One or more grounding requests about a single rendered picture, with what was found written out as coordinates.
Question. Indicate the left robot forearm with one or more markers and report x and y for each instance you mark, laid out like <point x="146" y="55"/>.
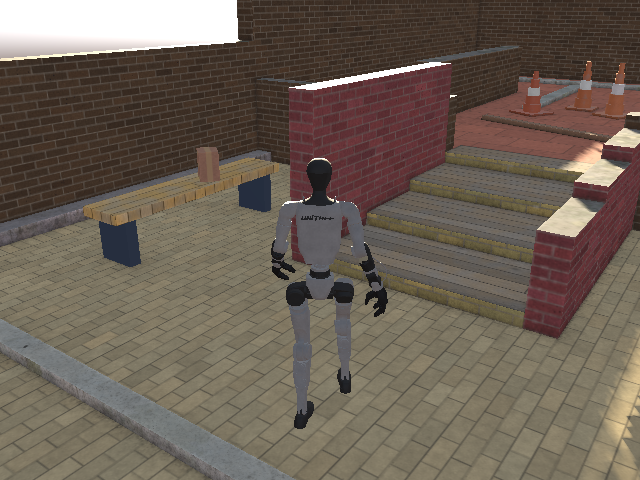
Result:
<point x="277" y="258"/>

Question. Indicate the robot right foot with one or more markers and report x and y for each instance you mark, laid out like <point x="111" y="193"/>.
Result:
<point x="345" y="385"/>

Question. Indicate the left robot shin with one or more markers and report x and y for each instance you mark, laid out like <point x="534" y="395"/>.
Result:
<point x="301" y="375"/>

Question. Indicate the right robot upper arm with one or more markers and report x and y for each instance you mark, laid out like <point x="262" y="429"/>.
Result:
<point x="350" y="211"/>

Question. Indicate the left robot upper arm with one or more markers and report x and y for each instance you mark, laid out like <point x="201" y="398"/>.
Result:
<point x="287" y="211"/>

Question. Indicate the robot left hand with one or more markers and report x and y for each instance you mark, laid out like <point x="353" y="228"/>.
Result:
<point x="281" y="275"/>

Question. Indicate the robot right hand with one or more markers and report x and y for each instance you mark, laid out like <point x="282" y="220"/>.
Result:
<point x="381" y="303"/>

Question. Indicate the right robot forearm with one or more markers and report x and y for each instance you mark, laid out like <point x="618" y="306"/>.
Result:
<point x="370" y="271"/>

